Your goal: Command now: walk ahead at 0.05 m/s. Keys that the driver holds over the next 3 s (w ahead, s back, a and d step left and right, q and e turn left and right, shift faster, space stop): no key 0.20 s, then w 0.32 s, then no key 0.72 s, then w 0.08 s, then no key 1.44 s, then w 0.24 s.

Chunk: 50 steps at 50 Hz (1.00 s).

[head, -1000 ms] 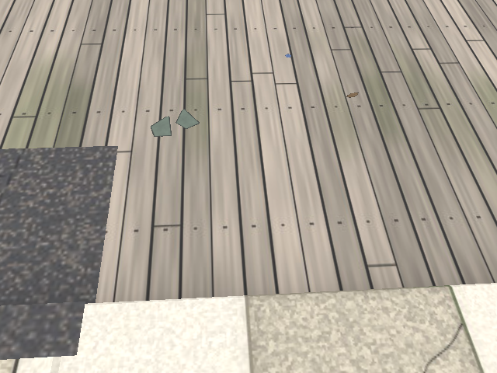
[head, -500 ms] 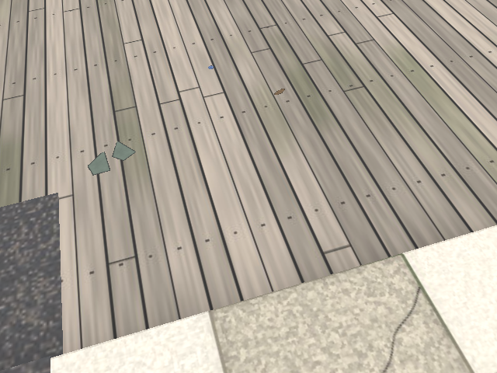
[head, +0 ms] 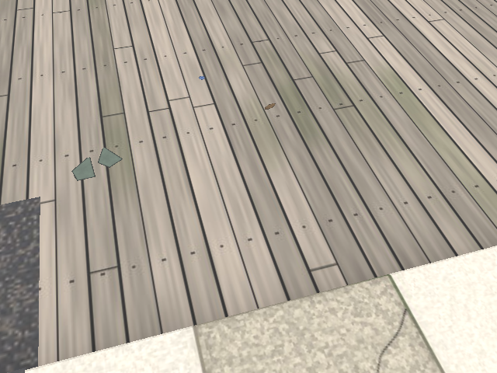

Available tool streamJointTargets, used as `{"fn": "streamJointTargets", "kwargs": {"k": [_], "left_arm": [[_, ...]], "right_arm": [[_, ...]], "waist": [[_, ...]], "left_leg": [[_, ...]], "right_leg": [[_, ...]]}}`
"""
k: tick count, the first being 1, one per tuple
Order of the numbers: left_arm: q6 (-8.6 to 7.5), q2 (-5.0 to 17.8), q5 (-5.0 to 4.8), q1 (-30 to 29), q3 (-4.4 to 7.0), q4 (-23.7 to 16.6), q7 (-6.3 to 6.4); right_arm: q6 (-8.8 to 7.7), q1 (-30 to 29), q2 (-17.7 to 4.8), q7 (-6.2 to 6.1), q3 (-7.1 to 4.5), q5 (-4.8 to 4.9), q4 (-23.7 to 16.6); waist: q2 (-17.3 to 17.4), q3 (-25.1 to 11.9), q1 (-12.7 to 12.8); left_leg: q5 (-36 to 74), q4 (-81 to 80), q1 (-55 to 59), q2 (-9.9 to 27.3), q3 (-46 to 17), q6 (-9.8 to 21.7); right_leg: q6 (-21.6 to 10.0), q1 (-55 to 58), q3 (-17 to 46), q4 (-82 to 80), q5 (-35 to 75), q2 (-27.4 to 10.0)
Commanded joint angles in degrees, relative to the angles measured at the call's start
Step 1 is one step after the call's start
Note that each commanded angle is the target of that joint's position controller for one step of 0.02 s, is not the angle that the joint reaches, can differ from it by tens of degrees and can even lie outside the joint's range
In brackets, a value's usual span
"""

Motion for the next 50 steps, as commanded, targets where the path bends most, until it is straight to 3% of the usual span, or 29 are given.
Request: {"fn": "streamJointTargets", "kwargs": {"k": [1,10,11,13,14,16,18,19,20,22,23,24,25,26,27,28,30,32,35,37,39,42,43,44,45,46,47,49,50], "left_arm": [[-0.3,5.9,0.06,-0.2,1.37,-1.7,0.14],[-1.02,6.3,0.07,-1.8,1.35,3.7,0.83],[-1.0,6.2,-0.04,-1.1,1.39,4.7,0.9],[-0.93,7.0,-0.79,-0.1,1.88,6.0,0.97],[-1.24,7.0,-0.97,0.3,1.88,6.2,0.98],[-2.95,7.7,-1.48,2.8,1.91,7.0,0.8],[-4.59,10.1,-1.42,6.0,2.49,8.3,0.21],[-5.16,10.4,-1.2,6.0,2.57,8.3,0.01],[-5.63,10.1,-1.09,5.1,2.47,8.0,-0.16],[-5.66,9.9,-1.78,1.2,2.32,6.6,-0.52],[-5.19,9.7,-2.12,-2.5,2.2,5.5,-0.59],[-5.05,7.9,-1.71,-4.7,1.7,4.6,-0.62],[-5.47,4.0,-1.32,-7.0,0.57,2.8,-0.59],[-6.45,4.7,-1.31,-6.8,0.76,1.6,-0.37],[-6.83,6.9,-1.77,-4.3,1.39,2.9,-0.47],[-6.8,6.5,-2.09,-1.2,1.33,4.5,-0.71],[-6.27,6.1,-1.38,-1.2,1.63,5.4,-0.73],[-5.51,3.3,-1.11,-3.1,1.15,5.1,-1.2],[-4.76,-0.1,-0.94,-8.8,-0.2,3.3,-1.38],[-4.48,1.0,-0.86,-10.6,-0.2,3.0,-1.38],[-4.26,2.8,-0.99,-9.6,0.14,3.5,-1.45],[-4.56,6.1,0.19,-3.4,1.57,6.1,-1.21],[-4.69,9.0,0.66,0.0,2.42,7.0,-0.78],[-4.39,11.4,1.61,4.0,2.62,7.8,-0.43],[-3.9,6.7,1.72,6.2,1.09,9.1,-0.78],[-3.92,4.3,0.38,2.9,0.09,8.8,-1.41],[-3.91,4.5,-0.31,-2.3,-0.09,8.3,-1.45],[-3.81,4.2,0.44,-8.9,-0.57,7.0,-1.25],[-3.48,4.9,0.85,-10.6,-0.43,7.0,-1.03]], "right_arm": [[0.43,0.1,-7.5,-0.24,-1.57,-0.04,-1.7],[1.36,-1.7,-7.3,-1.32,-1.71,-0.28,2.2],[1.46,-1.0,-7.2,-1.43,-1.77,-0.2,3.0],[1.56,-0.9,-7.2,-1.57,-2.01,0.41,3.6],[1.25,-1.5,-6.7,-1.63,-1.87,0.65,3.3],[-0.54,-2.8,-5.5,-1.56,-1.42,1.22,2.1],[-2.65,-4.1,-4.2,-1.02,-1.16,1.67,1.0],[-3.3,-4.6,-4.9,-0.72,-1.35,1.74,0.6],[-3.8,-4.1,-5.7,-0.32,-1.61,1.75,0.7],[-4.44,-0.1,-5.8,0.46,-1.8,1.87,2.3],[-4.48,4.8,-5.9,0.58,-2.16,1.79,4.8],[-4.18,10.5,-7.0,0.54,-2.85,1.24,7.5],[-4.13,18.0,-11.1,0.4,-4.07,1.09,9.3],[-4.47,20.1,-14.4,0.91,-4.63,0.67,9.2],[-4.86,15.9,-9.8,0.85,-3.13,-0.04,8.0],[-5.08,13.2,-7.6,0.85,-2.48,-0.2,6.8],[-4.48,10.4,-6.9,0.85,-1.97,0.21,5.9],[-3.2,10.8,-5.3,0.28,-1.13,-0.24,6.1],[-2.0,9.8,-7.0,-1.21,-0.94,-0.78,6.0],[-1.67,11.7,-9.0,-1.65,-1.33,-0.7,6.8],[-1.61,10.9,-8.7,-1.53,-1.32,-0.17,7.2],[-1.46,7.8,-8.0,-1.32,-1.32,0.65,7.0],[-1.71,9.5,-8.1,-1.08,-1.39,-0.11,7.2],[-2.11,14.6,-5.1,-0.7,-0.56,-1.53,7.5],[-1.42,18.1,-1.6,-0.66,0.44,-0.51,8.9],[-0.46,14.9,-4.3,-0.67,-0.51,0.52,8.5],[0.41,11.6,-5.2,-1.04,-1.09,1.16,7.4],[2.18,8.9,-4.9,-2.32,-1.65,0.72,7.0],[2.7,9.4,-3.9,-2.75,-1.55,0.49,6.9]], "waist": [[-1.4,-4.7,0.0],[-0.3,-2.5,-0.1],[-0.4,-3.5,-0.1],[-0.6,-1.3,0.2],[-0.6,1.9,0.7],[-3.5,7.0,1.8],[-9.7,7.8,2.1],[-10.1,7.7,2.0],[-9.3,6.6,1.4],[-7.8,4.0,-1.4],[-7.0,2.6,-4.1],[-4.1,0.9,-6.0],[8.3,-0.6,-8.1],[16.3,0.1,-8.2],[8.5,2.6,-5.0],[6.3,3.1,-2.8],[4.0,2.3,-1.2],[5.5,1.1,-1.1],[5.7,1.4,-1.4],[6.9,0.1,-2.1],[7.8,-0.5,-1.1],[5.7,-2.8,3.5],[2.5,-5.8,4.4],[-4.4,-13.2,2.5],[-11.6,-20.7,2.9],[-8.3,-16.5,2.5],[-6.8,-9.4,1.3],[-4.5,-2.9,-0.9],[-5.8,-1.9,-2.2]], "left_leg": [[26.9,-2.6,-0.8,3.2,-3.1,1.3],[20.8,-5.7,0.5,2.8,-2.8,0.6],[15.1,-5.5,0.7,1.9,-2.0,0.7],[-3.8,-3.7,-3.4,0.4,-1.2,2.3],[-11.5,-3.1,-7.1,0.5,-2.0,3.2],[-15.6,1.0,-14.1,0.5,-2.6,4.1],[-8.3,9.6,-18.9,-1.0,-0.2,4.2],[-7.7,11.3,-19.8,-0.2,-1.1,4.9],[-8.8,12.2,-19.8,0.6,-2.2,5.6],[-5.7,4.3,-12.4,1.3,-1.3,6.9],[1.1,-2.9,-1.4,0.4,0.2,7.0],[5.1,-4.3,8.7,0.8,-2.5,6.6],[-1.3,-12.7,16.5,10.1,-19.5,10.2],[3.4,-17.8,21.3,20.2,-37.3,16.3],[13.5,-15.7,20.0,21.3,-34.6,16.6],[25.9,-13.7,18.9,19.3,-27.6,14.8],[44.5,-12.3,17.0,16.2,-16.8,11.1],[51.1,-13.4,12.7,12.3,-10.1,9.1],[54.1,-13.6,5.4,8.2,-3.6,7.5],[54.6,-13.0,3.8,8.6,-3.6,7.3],[54.4,-11.4,3.9,10.0,-4.7,7.6],[55.6,-3.1,4.9,8.8,-5.3,5.8],[48.6,2.7,1.9,6.3,-4.2,3.6],[25.6,13.5,-8.1,2.1,-2.9,0.8],[-13.5,26.9,-10.5,-1.7,-3.7,-1.8],[-21.4,32.9,-11.9,-1.1,-6.9,-2.8],[-20.3,34.7,-15.2,0.3,-6.2,-3.1],[-15.1,29.0,-13.2,2.5,-5.1,-3.9],[-13.2,23.5,-10.3,2.9,-4.4,-4.1]], "right_leg": [[-2.7,6.4,4.7,-1.6,32.0,-4.5],[-1.8,5.0,4.5,-4.7,25.8,-4.5],[-2.0,5.3,3.8,-4.7,19.7,-3.7],[-3.7,2.4,3.9,-4.5,-2.9,-2.7],[-4.8,-0.5,6.0,-6.0,-14.8,-3.5],[-8.1,-2.6,14.1,-10.8,-25.8,-8.1],[-13.3,0.4,28.1,-17.8,-28.0,-16.2],[-14.8,0.5,31.7,-18.8,-24.8,-18.6],[-14.9,1.2,31.8,-18.5,-20.4,-19.3],[-12.0,-0.5,24.6,-17.1,-13.2,-16.9],[-9.2,-6.4,17.8,-14.8,-9.0,-13.0],[-6.3,-13.0,10.9,-8.2,-2.5,-8.4],[-1.6,-21.5,0.4,9.7,1.7,-0.6],[0.4,-32.2,-0.3,23.6,-11.0,2.3],[0.2,-36.0,3.6,31.9,-13.3,-0.7],[-0.2,-35.8,4.2,34.9,-9.8,-2.2],[0.0,-34.3,1.7,32.7,-3.4,-4.9],[1.2,-28.0,-1.5,26.7,1.5,-4.5],[2.3,-18.4,-4.4,11.5,9.7,-2.4],[2.1,-13.0,-5.1,6.1,14.3,-0.8],[0.9,-9.8,-3.8,3.9,15.7,-0.8],[-2.7,-0.9,-3.5,-5.0,22.6,0.1],[-4.7,7.0,0.7,-5.1,40.4,-3.9],[-11.0,21.9,10.3,0.4,62.0,-13.7],[-19.8,24.3,20.4,-2.5,63.8,-23.6],[-19.3,16.7,22.0,-6.3,48.6,-22.1],[-16.9,9.5,18.9,-9.3,35.0,-20.0],[-12.5,-3.0,14.2,-14.7,17.3,-16.0],[-10.8,-7.0,12.1,-16.1,11.3,-14.0]]}}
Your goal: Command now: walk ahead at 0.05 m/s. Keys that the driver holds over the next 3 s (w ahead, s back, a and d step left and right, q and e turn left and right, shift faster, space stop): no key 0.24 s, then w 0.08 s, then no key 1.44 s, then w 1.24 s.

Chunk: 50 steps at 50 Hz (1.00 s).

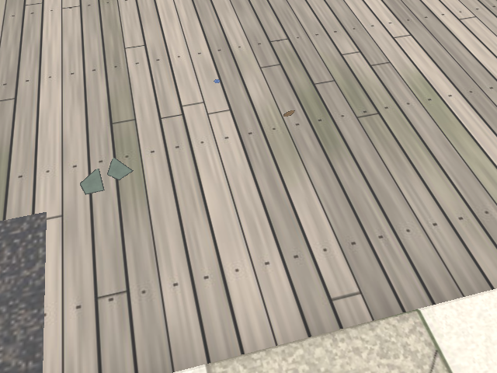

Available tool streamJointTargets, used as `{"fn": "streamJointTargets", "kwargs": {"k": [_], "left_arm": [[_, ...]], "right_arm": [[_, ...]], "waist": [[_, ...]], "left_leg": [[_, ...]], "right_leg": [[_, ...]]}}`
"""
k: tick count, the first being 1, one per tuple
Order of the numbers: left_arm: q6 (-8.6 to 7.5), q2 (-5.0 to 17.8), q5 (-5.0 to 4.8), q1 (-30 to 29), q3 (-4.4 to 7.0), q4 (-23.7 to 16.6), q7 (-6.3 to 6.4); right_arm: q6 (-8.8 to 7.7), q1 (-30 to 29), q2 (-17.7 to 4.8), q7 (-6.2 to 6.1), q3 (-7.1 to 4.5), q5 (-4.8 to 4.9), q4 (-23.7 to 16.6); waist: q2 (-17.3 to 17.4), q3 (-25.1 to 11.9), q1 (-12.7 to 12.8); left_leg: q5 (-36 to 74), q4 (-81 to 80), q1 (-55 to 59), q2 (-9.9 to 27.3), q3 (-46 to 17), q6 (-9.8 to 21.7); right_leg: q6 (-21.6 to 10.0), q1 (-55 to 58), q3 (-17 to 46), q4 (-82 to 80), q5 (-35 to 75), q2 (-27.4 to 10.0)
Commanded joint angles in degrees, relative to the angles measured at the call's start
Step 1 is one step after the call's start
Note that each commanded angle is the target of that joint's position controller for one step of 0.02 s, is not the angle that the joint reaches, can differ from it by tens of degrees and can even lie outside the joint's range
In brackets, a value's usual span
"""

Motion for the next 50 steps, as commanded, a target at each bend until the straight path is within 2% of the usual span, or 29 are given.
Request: {"fn": "streamJointTargets", "kwargs": {"k": [1,3,5,6,7,8,9,10,11,12,13,14,15,16,17,18,19,20,21,22,23,24,26,28,30,36,50], "left_arm": [[0.27,7.6,0.75,-4.1,1.2,-2.4,0.58],[0.72,7.6,0.63,-3.4,1.24,-1.8,1.25],[1.14,7.3,-0.6,-2.6,1.17,-0.9,1.68],[1.2,6.3,-0.7,-0.6,0.88,0.2,1.65],[1.5,6.3,-0.27,0.8,0.88,0.8,1.68],[1.9,5.9,-0.01,1.0,0.97,0.3,1.9],[1.89,6.0,0.47,0.9,0.94,0.8,2.18],[1.73,6.1,0.39,2.0,1.08,1.3,2.31],[1.61,5.9,0.37,3.4,1.07,2.2,2.51],[1.53,6.3,0.28,4.4,1.17,2.9,2.51],[1.49,6.1,0.05,5.3,1.14,3.8,2.46],[1.44,6.0,-0.41,5.4,1.23,4.1,2.41],[1.25,6.0,-0.77,4.9,1.4,4.1,2.32],[0.81,5.9,-0.97,2.7,1.46,3.4,2.11],[0.19,4.8,-0.97,0.9,1.21,2.6,1.87],[-0.38,3.8,-0.65,1.8,1.02,2.9,1.61],[-0.75,3.2,-0.3,3.8,0.92,3.8,1.35],[-0.88,3.2,0.1,6.3,0.85,4.8,1.17],[-0.73,4.6,0.35,8.4,1.1,5.7,1.1],[-0.42,8.2,-0.33,8.0,1.81,6.1,1.17],[0.0,7.3,-1.02,8.2,1.47,6.4,1.23],[0.28,5.8,-1.21,8.5,1.0,6.6,1.26],[0.43,6.9,-1.02,9.1,1.2,7.0,1.14],[0.49,7.1,-0.96,9.6,1.23,7.5,1.08],[0.87,6.9,-1.06,8.7,1.21,7.6,1.09],[1.75,6.5,-1.23,6.0,1.59,7.7,1.39],[2.87,5.2,-0.79,4.5,2.01,8.2,2.33]], "right_arm": [[1.56,5.5,-3.1,-1.39,-1.02,-0.32,-0.8],[1.58,6.2,-2.2,-1.49,-0.83,-0.76,-0.1],[1.75,7.8,-2.1,-0.82,-0.86,-1.52,1.1],[1.98,6.6,-3.1,-0.56,-0.9,-2.39,0.5],[2.09,4.8,-5.2,-0.66,-1.04,-2.45,-0.9],[1.53,2.9,-7.3,-0.64,-1.39,-1.85,-0.5],[0.59,0.6,-5.8,-0.6,-1.09,-1.69,-1.0],[-0.23,-0.3,-5.0,-0.6,-0.9,-1.78,-0.7],[-0.91,-1.1,-5.3,-0.54,-1.07,-1.66,-0.7],[-1.48,-0.9,-4.6,-0.4,-0.97,-1.5,-0.8],[-1.69,1.4,-4.4,-0.37,-1.05,-1.19,0.0],[-1.61,3.1,-5.4,-0.39,-1.47,-0.72,0.4],[-1.48,4.0,-6.9,-0.46,-2.03,-0.34,0.2],[-1.56,5.9,-8.0,-0.51,-2.46,-0.04,0.1],[-1.9,5.4,-8.3,-0.62,-2.54,0.02,-0.2],[-2.35,3.9,-7.2,-0.7,-2.27,-0.21,-0.4],[-2.77,2.1,-5.5,-0.65,-1.77,-0.41,-0.7],[-2.94,0.8,-4.6,-0.42,-1.5,-0.48,-0.9],[-2.94,1.1,-5.2,-0.18,-1.81,-0.61,-1.0],[-2.86,4.7,-4.5,-0.18,-1.91,-0.82,-0.7],[-2.55,7.2,-2.2,-0.38,-1.22,-1.13,0.4],[-2.21,7.8,-2.1,-0.5,-1.09,-0.86,0.8],[-1.48,7.3,-3.2,-0.85,-1.13,-0.21,1.0],[-0.79,7.4,-2.9,-0.82,-0.8,-0.35,1.1],[-0.2,7.2,-2.7,-0.85,-0.62,-0.32,1.3],[0.66,6.3,-2.5,-1.1,-0.54,-0.49,2.3],[0.2,6.5,-1.6,-1.69,-0.56,-0.81,3.9]], "waist": [[-8.2,-3.8,-1.6],[-8.0,-6.2,-1.9],[-7.0,-6.9,-2.9],[-5.0,-4.9,-2.3],[-2.4,-1.7,-0.6],[4.0,0.8,1.7],[4.3,1.9,1.8],[4.8,1.5,2.5],[4.8,0.7,3.0],[3.7,0.2,2.8],[2.7,-1.6,2.0],[2.9,-1.5,1.3],[4.1,-0.7,0.5],[5.5,0.8,-0.9],[6.6,3.5,-1.0],[6.5,4.1,0.1],[6.1,3.2,1.7],[4.8,1.4,3.2],[2.1,-0.7,3.0],[-3.6,-2.2,0.2],[-6.7,-4.2,0.0],[-5.9,-4.8,0.3],[-3.5,-6.6,1.0],[-3.2,-8.8,1.2],[-3.0,-8.8,1.1],[-1.0,-5.4,1.1],[-1.3,-1.3,1.5]], "left_leg": [[2.6,-6.9,0.0,2.6,0.0,-1.3],[10.7,-16.1,5.4,2.3,1.3,-0.6],[22.5,-25.1,11.8,1.3,3.1,1.2],[23.6,-27.9,11.4,2.5,1.7,2.5],[16.8,-31.8,6.6,5.1,-1.2,4.2],[3.5,-34.1,-4.8,4.8,-1.9,5.8],[0.5,-36.7,-8.8,4.3,-2.2,5.5],[2.9,-37.7,-9.3,4.5,-2.3,4.7],[6.5,-37.6,-8.6,4.3,-2.2,4.1],[10.3,-37.0,-6.7,4.3,-2.1,3.8],[8.7,-36.6,-4.2,3.9,-1.7,4.2],[4.7,-36.8,-2.9,4.1,-2.5,5.4],[-0.8,-38.0,-1.4,5.7,-5.1,7.5],[-6.0,-40.9,1.0,9.3,-10.4,10.1],[-3.5,-42.5,2.0,13.4,-15.3,12.3],[5.3,-40.9,2.1,14.9,-16.1,13.1],[16.9,-37.7,2.3,13.9,-13.5,12.3],[25.0,-34.5,1.3,11.3,-9.1,10.0],[27.8,-31.3,-0.1,7.5,-5.0,7.3],[27.8,-28.5,-0.8,2.1,0.6,4.8],[27.3,-27.6,0.1,0.7,2.2,2.7],[28.5,-27.2,0.8,0.9,1.9,1.9],[33.0,-25.7,1.7,1.4,1.7,1.5],[34.6,-25.6,2.9,2.0,1.2,1.5],[34.2,-26.6,4.1,2.2,1.2,1.4],[33.6,-29.7,5.6,2.4,1.6,1.7],[23.7,-33.1,2.9,2.4,2.5,1.7]], "right_leg": [[-8.6,-0.1,14.5,-13.7,-2.7,-13.0],[-8.2,-0.8,13.0,-13.3,-6.4,-11.8],[-5.5,-3.8,11.3,-12.9,-17.0,-10.1],[-2.6,-5.3,10.3,-12.7,-23.1,-8.7],[-0.1,-5.2,8.5,-11.4,-25.7,-6.9],[1.7,2.3,4.8,-9.8,-20.1,-3.9],[2.4,7.4,4.7,-6.6,-14.6,-3.6],[2.0,9.6,4.4,-4.8,-10.7,-3.5],[1.5,10.7,4.2,-3.7,-7.7,-3.6],[1.0,10.2,4.2,-3.2,-5.2,-3.6],[0.6,9.5,3.4,-2.3,-8.0,-2.9],[0.4,7.4,1.9,-0.2,-13.0,-1.6],[0.3,3.4,0.2,3.0,-18.4,-0.1],[0.3,-2.3,-0.9,7.2,-19.8,0.7],[0.2,-5.8,-0.5,9.6,-15.6,-0.2],[-0.1,-5.7,1.3,9.7,-13.2,-2.0],[-0.3,-3.2,2.1,7.0,-10.4,-3.1],[-0.4,2.3,2.8,2.1,-3.6,-3.7],[-0.4,8.0,4.5,0.1,7.5,-4.4],[-2.0,10.5,5.9,1.7,14.2,-4.7],[-4.0,12.1,7.1,1.9,17.3,-5.6],[-4.6,13.2,7.9,2.3,21.2,-6.3],[-4.6,15.3,8.2,3.8,29.4,-6.7],[-4.7,17.1,8.3,4.3,35.0,-7.3],[-4.4,16.9,8.0,4.0,34.6,-7.1],[-3.0,14.2,6.5,1.7,24.2,-5.3],[-1.6,11.8,6.0,-2.8,5.8,-4.0]]}}
Over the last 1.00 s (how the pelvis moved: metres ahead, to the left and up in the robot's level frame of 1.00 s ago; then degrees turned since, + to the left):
0.15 0.02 0.00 2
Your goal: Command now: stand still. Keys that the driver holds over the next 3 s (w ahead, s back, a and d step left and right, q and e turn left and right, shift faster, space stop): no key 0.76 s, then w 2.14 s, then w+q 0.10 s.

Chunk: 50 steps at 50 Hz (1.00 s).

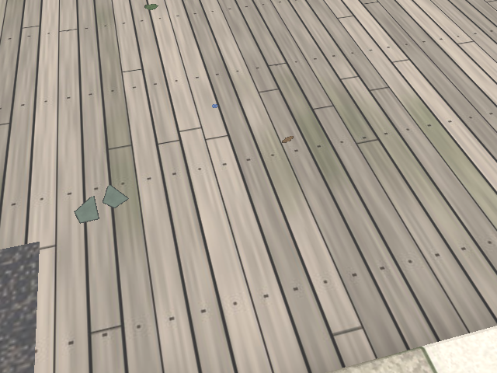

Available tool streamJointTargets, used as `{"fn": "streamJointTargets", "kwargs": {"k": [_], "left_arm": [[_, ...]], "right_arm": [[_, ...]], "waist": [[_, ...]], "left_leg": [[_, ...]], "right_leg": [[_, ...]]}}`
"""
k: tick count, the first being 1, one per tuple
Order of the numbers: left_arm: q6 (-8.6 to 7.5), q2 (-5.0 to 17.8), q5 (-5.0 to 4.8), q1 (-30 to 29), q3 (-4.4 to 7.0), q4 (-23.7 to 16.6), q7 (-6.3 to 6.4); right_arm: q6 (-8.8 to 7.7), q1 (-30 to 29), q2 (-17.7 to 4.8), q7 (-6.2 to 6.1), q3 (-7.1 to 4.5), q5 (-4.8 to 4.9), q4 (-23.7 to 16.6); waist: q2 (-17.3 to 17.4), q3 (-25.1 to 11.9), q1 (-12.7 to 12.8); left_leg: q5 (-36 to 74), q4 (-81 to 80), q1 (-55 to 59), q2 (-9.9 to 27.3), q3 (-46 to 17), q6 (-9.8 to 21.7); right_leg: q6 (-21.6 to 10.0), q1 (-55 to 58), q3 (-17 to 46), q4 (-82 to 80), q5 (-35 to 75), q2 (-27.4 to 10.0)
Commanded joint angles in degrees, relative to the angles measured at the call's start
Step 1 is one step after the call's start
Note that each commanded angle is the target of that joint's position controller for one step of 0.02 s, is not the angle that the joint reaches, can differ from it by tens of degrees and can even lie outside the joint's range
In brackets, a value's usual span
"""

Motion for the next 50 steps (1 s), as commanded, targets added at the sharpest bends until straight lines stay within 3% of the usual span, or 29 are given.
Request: {"fn": "streamJointTargets", "kwargs": {"k": [1,15,38,39,41,42,44,47,49,50], "left_arm": [[-0.2,5.6,0.1,0.1,0.83,-1.5,0.31],[-0.33,4.7,0.17,2.3,0.49,-1.8,0.63],[-0.56,3.5,0.02,5.8,0.1,-2.3,0.85],[-0.52,3.0,0.06,6.9,-0.04,-1.8,0.87],[-0.48,4.6,-0.69,7.9,0.66,-1.6,1.05],[-0.82,5.0,-0.9,7.9,0.86,-1.9,1.05],[-2.36,4.9,-1.42,9.0,1.1,-2.4,0.68],[-4.28,5.7,-1.64,12.9,1.68,-2.2,-0.14],[-4.75,7.0,-1.44,12.3,1.99,-3.0,-0.41],[-4.87,7.3,-1.44,10.1,2.01,-4.1,-0.47]], "right_arm": [[-0.38,4.6,-4.7,-0.27,-0.73,-0.06,-0.3],[-1.3,8.8,-2.9,-0.31,-0.52,-0.08,0.7],[-1.76,11.9,-1.5,-0.03,-0.81,0.12,0.1],[-1.68,13.2,-0.9,-0.04,-0.72,0.16,0.7],[-1.51,12.6,-2.1,-0.38,-1.22,0.66,0.0],[-1.72,12.2,-2.2,-0.55,-1.28,0.83,-0.9],[-3.0,12.2,-1.8,-0.4,-1.24,1.27,-2.0],[-4.88,10.8,-1.0,0.56,-1.24,1.39,-3.7],[-5.66,11.2,0.2,1.23,-1.12,1.36,-4.4],[-5.89,12.6,0.1,1.41,-1.18,1.27,-4.1]], "waist": [[-0.3,0.2,0.0],[-0.2,1.6,0.1],[0.1,1.4,0.1],[0.0,0.1,0.0],[0.1,2.3,0.2],[-0.4,4.1,0.1],[-1.3,6.4,0.4],[-3.5,4.8,1.3],[-6.5,3.1,0.1],[-6.2,2.9,-1.4]], "left_leg": [[8.2,-4.4,-7.8,0.4,0.0,0.9],[4.0,-4.6,-10.3,0.2,0.1,1.3],[5.6,-4.7,-11.5,0.2,-0.3,2.0],[0.5,-4.8,-11.0,-0.4,0.3,2.3],[-13.1,-2.8,-13.5,-1.3,0.6,4.2],[-18.3,-2.2,-15.5,-0.8,-0.1,5.5],[-20.0,-0.4,-19.1,0.7,-2.3,7.1],[-13.6,5.2,-22.0,0.4,-1.6,7.9],[-7.7,8.5,-18.5,-1.1,0.4,8.4],[-6.7,7.2,-14.4,-1.1,0.1,9.3]], "right_leg": [[-1.9,5.3,4.5,-4.6,11.5,-4.1],[-1.6,2.6,5.2,-6.6,2.3,-4.2],[-1.3,3.1,4.5,-4.9,6.9,-3.9],[-1.4,3.5,4.0,-5.2,0.4,-3.4],[-2.4,0.0,3.3,-4.3,-19.4,-2.1],[-3.2,-2.6,4.6,-4.5,-26.3,-2.8],[-4.9,-3.6,8.7,-5.2,-29.5,-5.6],[-8.3,-0.5,17.7,-8.1,-29.3,-11.0],[-10.8,-2.1,24.3,-12.2,-29.9,-14.5],[-10.8,-5.6,24.4,-12.4,-28.6,-14.4]]}}
Over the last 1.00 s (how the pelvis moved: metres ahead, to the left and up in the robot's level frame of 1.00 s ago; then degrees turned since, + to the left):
0.07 0.00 0.00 -2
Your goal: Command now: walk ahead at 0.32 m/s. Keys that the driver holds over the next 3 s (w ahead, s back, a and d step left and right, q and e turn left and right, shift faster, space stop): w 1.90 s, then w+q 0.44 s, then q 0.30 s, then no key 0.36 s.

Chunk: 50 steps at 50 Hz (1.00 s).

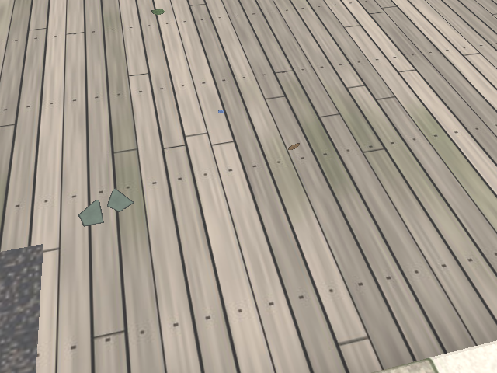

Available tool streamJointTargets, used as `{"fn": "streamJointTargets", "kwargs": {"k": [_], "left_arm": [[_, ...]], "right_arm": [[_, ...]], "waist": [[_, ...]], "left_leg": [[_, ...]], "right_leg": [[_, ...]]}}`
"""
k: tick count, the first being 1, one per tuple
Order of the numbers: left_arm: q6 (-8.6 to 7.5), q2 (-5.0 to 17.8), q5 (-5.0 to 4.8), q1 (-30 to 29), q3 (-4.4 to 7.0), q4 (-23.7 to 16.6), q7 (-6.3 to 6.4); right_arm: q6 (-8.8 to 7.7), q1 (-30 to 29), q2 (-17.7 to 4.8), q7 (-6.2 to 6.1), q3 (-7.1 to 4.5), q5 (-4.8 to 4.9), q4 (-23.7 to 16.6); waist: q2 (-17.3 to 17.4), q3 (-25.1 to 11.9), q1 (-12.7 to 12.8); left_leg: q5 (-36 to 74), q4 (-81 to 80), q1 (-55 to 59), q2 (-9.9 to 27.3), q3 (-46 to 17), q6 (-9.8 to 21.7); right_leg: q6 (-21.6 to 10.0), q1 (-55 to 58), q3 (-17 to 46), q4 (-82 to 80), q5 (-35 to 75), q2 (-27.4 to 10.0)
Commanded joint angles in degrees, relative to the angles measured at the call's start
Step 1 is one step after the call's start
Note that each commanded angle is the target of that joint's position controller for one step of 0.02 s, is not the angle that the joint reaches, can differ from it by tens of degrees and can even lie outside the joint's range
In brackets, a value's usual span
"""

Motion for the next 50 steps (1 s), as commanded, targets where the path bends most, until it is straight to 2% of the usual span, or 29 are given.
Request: {"fn": "streamJointTargets", "kwargs": {"k": [1,2,3,4,5,6,8,10,12,14,16,18,19,20,21,22,23,24,25,26,28,30,33,34,35,39,43,46,50], "left_arm": [[-1.29,8.0,-0.22,-4.2,1.23,-4.3,-0.29],[-1.77,6.4,-0.62,-10.1,0.74,-6.8,-0.55],[-3.22,3.0,-0.92,-15.3,-0.18,-9.6,-1.01],[-4.58,4.4,-0.25,-16.8,-0.13,-10.8,-1.44],[-5.15,5.6,0.13,-16.8,0.25,-10.6,-1.87],[-5.39,4.9,-0.32,-15.6,0.08,-10.5,-2.35],[-5.09,3.6,-0.51,-15.4,-0.34,-11.2,-3.01],[-4.49,2.7,-0.29,-17.2,-0.92,-13.0,-3.34],[-3.89,0.9,0.41,-21.0,-1.99,-14.5,-3.99],[-3.22,3.0,0.12,-23.6,-1.48,-16.3,-4.11],[-3.0,5.9,-0.37,-24.7,-0.63,-17.9,-3.94],[-3.22,9.1,-0.48,-17.6,1.06,-16.7,-3.84],[-2.91,11.5,-0.88,-8.3,2.49,-13.9,-3.62],[-2.57,14.3,-0.7,0.7,3.61,-11.8,-3.24],[-2.53,19.4,1.39,8.2,4.48,-10.6,-3.15],[-2.67,15.5,1.62,7.9,3.06,-9.9,-3.6],[-3.03,12.0,0.95,1.9,1.97,-10.2,-3.88],[-3.29,9.9,0.91,-3.9,1.28,-11.6,-4.03],[-3.64,8.6,1.39,-7.7,0.87,-11.9,-4.39],[-4.0,7.4,2.13,-9.7,0.59,-11.7,-4.6],[-4.22,6.3,1.97,-9.2,0.29,-10.5,-4.45],[-4.39,8.2,1.49,-7.0,0.51,-9.4,-3.48],[-4.05,12.1,2.24,-2.7,1.82,-8.5,-1.84],[-4.11,11.8,1.84,-1.5,1.67,-8.4,-1.62],[-4.26,10.7,0.96,1.1,1.42,-7.2,-0.97],[-3.58,10.5,0.58,4.5,1.11,-6.6,0.32],[-3.01,11.0,0.6,7.4,1.18,-7.0,0.82],[-2.14,11.2,0.39,9.3,1.22,-7.3,1.36],[-0.42,12.3,0.82,9.8,1.81,-8.0,1.05]], "right_arm": [[-1.65,6.5,-2.4,0.57,-0.55,-0.06,-1.2],[-1.92,13.1,-3.9,0.39,-0.98,0.22,0.9],[-2.18,20.9,-8.9,0.22,-2.43,0.83,3.6],[-2.47,21.8,-11.3,0.72,-3.06,0.16,3.5],[-2.54,20.7,-9.0,0.85,-2.35,-0.9,2.9],[-2.44,19.4,-8.4,1.09,-2.01,-1.25,2.2],[-1.36,14.7,-6.9,1.49,-0.85,-0.98,1.2],[-0.44,9.3,-4.4,1.08,0.35,-1.27,-0.8],[-0.63,5.0,-6.6,0.44,0.21,-1.5,-3.1],[-1.61,7.8,-11.4,0.14,-1.0,-0.74,-2.5],[-1.93,8.6,-11.7,0.19,-1.38,-0.05,-1.6],[-1.42,8.1,-12.4,0.43,-1.99,-0.79,-1.2],[-0.77,7.3,-12.2,0.54,-1.92,-1.37,-1.5],[-0.47,5.8,-11.7,0.62,-1.59,-1.84,-2.7],[-1.17,13.8,-2.7,1.6,0.61,-1.38,-3.6],[-3.23,13.0,-2.5,2.16,0.68,-0.13,-2.8],[-3.86,5.3,-7.6,2.23,-0.94,1.72,-5.5],[-3.86,0.5,-9.5,1.73,-1.22,1.87,-7.0],[-3.28,-1.5,-10.0,0.96,-1.9,1.04,-7.1],[-2.15,-0.3,-9.0,0.52,-2.31,0.48,-7.0],[-0.53,1.5,-7.4,0.24,-2.66,0.73,-7.1],[0.11,-2.5,-8.5,0.05,-3.16,0.14,-9.2],[-0.21,-8.0,-8.3,0.83,-3.33,-0.92,-10.9],[-0.48,-10.0,-9.5,1.1,-3.84,-0.59,-11.5],[-1.07,-13.7,-10.1,1.41,-4.17,-0.12,-12.8],[-1.93,-19.5,-8.8,2.98,-3.49,-0.73,-14.5],[-1.96,-25.5,-8.7,5.03,-2.56,-0.9,-16.9],[-2.08,-28.8,-8.1,6.52,-1.48,-0.17,-18.4],[-1.52,-25.0,-10.1,6.97,-1.47,0.94,-16.6]], "waist": [[-4.6,7.2,-3.5],[0.1,8.1,-7.0],[11.9,8.1,-9.1],[16.0,9.7,-8.9],[8.9,9.5,-7.4],[6.3,8.3,-6.1],[3.5,8.4,-3.7],[4.1,10.5,-1.9],[4.5,11.3,-2.0],[6.6,10.8,-2.2],[7.3,10.6,-1.1],[10.3,4.2,3.2],[10.8,-1.4,7.6],[8.7,-7.1,11.8],[-7.8,-19.7,8.0],[-14.4,-24.3,7.6],[-12.4,-13.2,6.3],[-6.2,-6.7,4.4],[-1.5,-3.1,2.3],[-2.4,-2.0,-0.2],[-4.5,0.1,-2.3],[-4.5,3.1,-2.3],[-1.8,2.9,-1.2],[-0.8,3.9,-0.7],[-2.2,4.7,0.2],[-2.8,4.6,2.4],[-2.0,6.2,4.5],[-2.6,7.2,6.1],[-2.7,6.2,5.5]], "left_leg": [[-0.8,-5.9,-1.7,0.5,-1.0,3.6],[-2.5,-12.0,7.3,3.3,-6.2,5.4],[1.5,-20.2,18.9,11.2,-19.5,8.3],[15.5,-21.0,25.4,20.5,-31.6,10.6],[24.1,-18.3,28.1,21.9,-31.8,10.8],[29.6,-17.4,30.9,21.6,-29.5,10.4],[33.2,-19.8,28.1,19.6,-21.3,8.2],[31.7,-24.9,16.5,14.0,-12.4,4.9],[27.5,-29.1,0.5,7.8,-4.0,2.9],[27.5,-33.0,-1.3,9.3,-4.1,3.9],[36.6,-30.3,7.2,10.7,-3.6,2.9],[57.3,-19.4,11.9,11.6,-1.5,1.0],[65.6,-8.5,11.9,10.8,-0.2,-0.2],[56.8,6.4,2.0,9.3,0.2,-2.0],[23.3,33.2,-18.2,-0.8,-1.0,-5.3],[-4.0,44.0,-22.9,-4.8,-10.0,-3.8],[-1.4,47.9,-28.4,-1.3,-9.0,-2.6],[3.8,46.6,-27.2,1.9,-6.9,-1.7],[7.9,43.5,-23.6,4.7,-5.8,-1.4],[10.1,40.0,-19.2,7.0,-6.1,-0.9],[10.7,34.1,-15.8,8.4,-6.0,-0.7],[12.8,27.4,-18.7,9.1,-5.3,-1.8],[23.8,21.0,-24.7,9.8,-5.0,-4.0],[28.4,17.4,-28.2,9.5,-5.2,-4.2],[31.3,14.5,-32.8,9.9,-6.5,-4.0],[43.5,2.3,-30.3,8.1,-4.8,-4.2],[44.4,-2.8,-31.2,7.4,-4.9,-3.5],[42.5,-6.1,-30.3,7.1,-4.8,-3.2],[38.4,-11.9,-20.8,7.0,-3.3,-2.7]], "right_leg": [[-8.1,-6.1,20.6,-16.1,-19.8,-11.8],[-5.0,-15.9,11.9,-8.0,-13.9,-6.8],[-0.4,-28.3,-0.9,10.0,-2.5,0.2],[0.1,-40.1,-2.3,20.9,-8.9,-0.2],[-0.3,-46.2,0.8,30.2,-11.6,-2.8],[-0.5,-50.2,1.9,37.1,-9.6,-4.0],[-0.5,-51.2,1.9,39.3,-4.8,-6.9],[0.7,-41.0,-0.2,28.9,2.3,-7.5],[1.6,-20.6,-3.6,11.5,16.4,-4.7],[1.5,-10.5,-4.7,4.9,21.0,-2.1],[-0.3,-10.4,-4.2,-1.6,20.1,-1.1],[-2.0,-0.1,-5.4,-1.5,17.7,1.8],[-3.9,9.7,-5.5,-0.8,16.1,2.8],[-6.5,24.5,1.4,0.7,15.4,-3.4],[-17.2,45.1,30.5,-4.2,-0.3,-20.1],[-18.2,43.4,48.5,-17.8,-4.1,-24.2],[-14.6,34.4,40.2,-19.6,-1.9,-21.9],[-12.6,23.2,30.4,-19.9,5.4,-20.7],[-11.4,13.1,23.1,-21.1,11.5,-18.6],[-10.1,6.7,17.6,-22.5,12.5,-16.0],[-10.3,1.2,13.7,-26.4,9.1,-13.8],[-11.1,-0.2,12.3,-29.3,8.7,-13.8],[-12.4,4.1,12.0,-29.4,11.7,-14.9],[-11.8,6.3,10.8,-29.0,11.3,-13.9],[-10.9,10.3,11.8,-28.6,10.6,-14.8],[-8.8,11.1,6.8,-23.8,10.5,-12.8],[-8.2,11.9,7.7,-16.0,4.9,-14.8],[-6.9,12.8,8.6,-9.6,1.8,-15.8],[-4.2,14.2,8.4,2.0,7.7,-15.4]]}}
Over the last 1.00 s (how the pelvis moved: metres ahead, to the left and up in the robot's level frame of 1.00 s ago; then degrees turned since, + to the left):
0.01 0.02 -0.01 1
